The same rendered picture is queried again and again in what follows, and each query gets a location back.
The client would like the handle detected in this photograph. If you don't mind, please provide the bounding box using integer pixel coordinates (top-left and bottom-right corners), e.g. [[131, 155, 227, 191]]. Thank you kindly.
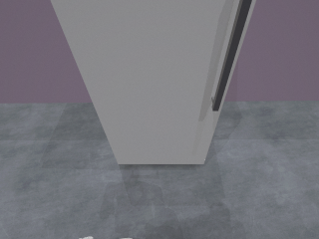
[[211, 0, 252, 112]]

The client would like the fridge door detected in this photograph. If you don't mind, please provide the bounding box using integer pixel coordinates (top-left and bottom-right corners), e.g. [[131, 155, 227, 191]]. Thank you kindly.
[[50, 0, 255, 164]]

